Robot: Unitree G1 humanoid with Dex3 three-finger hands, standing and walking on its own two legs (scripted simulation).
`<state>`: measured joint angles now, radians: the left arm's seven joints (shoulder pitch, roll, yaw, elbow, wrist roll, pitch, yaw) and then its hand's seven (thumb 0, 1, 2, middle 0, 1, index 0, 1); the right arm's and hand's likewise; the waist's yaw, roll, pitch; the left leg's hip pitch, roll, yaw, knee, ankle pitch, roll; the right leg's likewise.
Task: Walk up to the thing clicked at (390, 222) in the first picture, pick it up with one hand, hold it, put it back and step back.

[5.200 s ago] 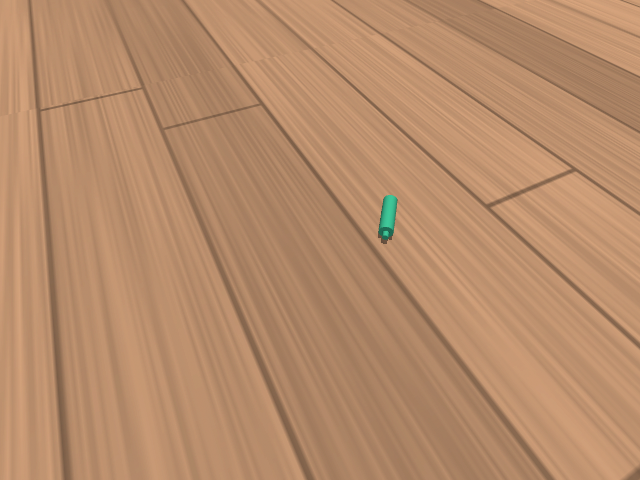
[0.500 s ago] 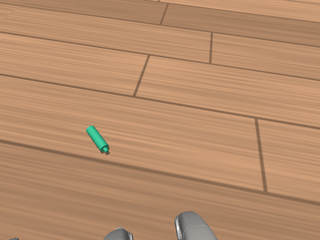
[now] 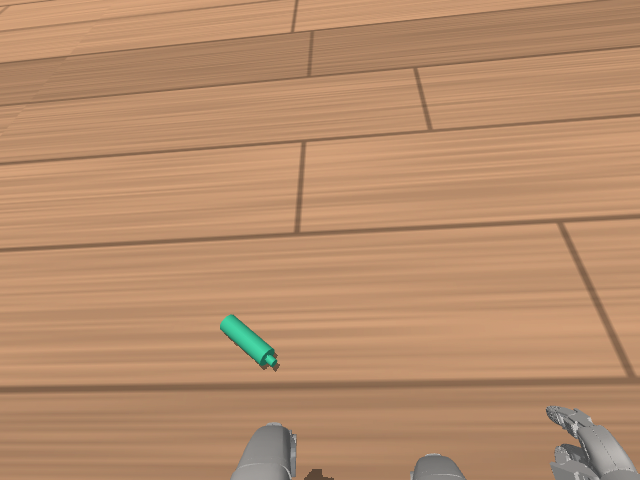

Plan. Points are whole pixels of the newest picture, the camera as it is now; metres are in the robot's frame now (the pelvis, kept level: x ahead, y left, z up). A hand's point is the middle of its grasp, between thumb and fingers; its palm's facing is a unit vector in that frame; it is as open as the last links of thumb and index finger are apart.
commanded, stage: walk up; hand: left
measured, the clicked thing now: (249, 342) +0.59 +0.33 -0.70
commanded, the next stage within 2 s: none
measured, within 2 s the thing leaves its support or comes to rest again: neither
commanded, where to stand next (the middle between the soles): +0.15 +0.38 m, yaw -40 degrees
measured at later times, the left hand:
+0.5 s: hand (8, 423) +0.22 +0.51 -0.12, palm faces -0.29 -0.75 -0.59, open 7.4 cm
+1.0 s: hand out of the picture +0.28 +0.73 -0.14, palm faces -0.40 -0.75 -0.53, open 7.4 cm
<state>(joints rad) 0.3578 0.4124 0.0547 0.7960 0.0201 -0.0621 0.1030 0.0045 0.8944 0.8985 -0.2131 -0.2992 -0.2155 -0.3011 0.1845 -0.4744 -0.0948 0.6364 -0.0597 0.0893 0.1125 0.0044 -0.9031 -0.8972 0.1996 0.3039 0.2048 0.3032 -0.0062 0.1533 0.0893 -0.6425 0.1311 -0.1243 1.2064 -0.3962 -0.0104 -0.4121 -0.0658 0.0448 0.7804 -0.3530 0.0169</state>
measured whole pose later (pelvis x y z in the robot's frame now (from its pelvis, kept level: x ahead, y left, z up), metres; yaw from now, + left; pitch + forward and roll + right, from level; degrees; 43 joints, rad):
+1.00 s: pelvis +0.06 +0.48 -0.01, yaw -29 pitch -2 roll -1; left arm 0.27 0.50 0.11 0.87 0.01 0.00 0.05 0.01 0.90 0.90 -0.21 -0.30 -0.21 -0.30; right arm 0.27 -0.36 -0.05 0.83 -0.03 0.04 0.03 0.00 -0.90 -0.90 0.20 0.30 0.21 0.30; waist -0.01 -0.01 0.11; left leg -0.37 0.11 0.05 0.94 -0.53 -0.04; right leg -0.67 0.06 0.12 1.26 -0.37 -0.01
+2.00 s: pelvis +0.07 +0.41 +0.02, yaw -42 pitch -1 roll +1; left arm 0.10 0.34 0.02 1.00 0.00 0.00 0.00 0.01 0.90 0.90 -0.21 -0.30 -0.21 -0.30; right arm 0.15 -0.40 -0.02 0.98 0.00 -0.02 0.01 0.00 -0.90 -0.90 0.20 0.30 0.21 0.30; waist -0.01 -0.01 0.12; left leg -0.37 0.04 0.04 0.67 -0.27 -0.02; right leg -0.38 0.02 0.01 0.73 -0.33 -0.04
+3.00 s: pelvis +0.11 +0.41 +0.05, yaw -41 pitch -1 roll +0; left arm 0.08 0.33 0.01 1.16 0.01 -0.02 -0.01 0.01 0.90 0.90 -0.21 -0.30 -0.21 -0.30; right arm 0.07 -0.35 0.00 1.14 -0.02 -0.02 0.02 0.00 -0.90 -0.90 0.20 0.30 0.20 0.30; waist 0.00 0.01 0.03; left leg -0.19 0.03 0.03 0.36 -0.15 -0.01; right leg -0.15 0.01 0.00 0.36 -0.18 0.00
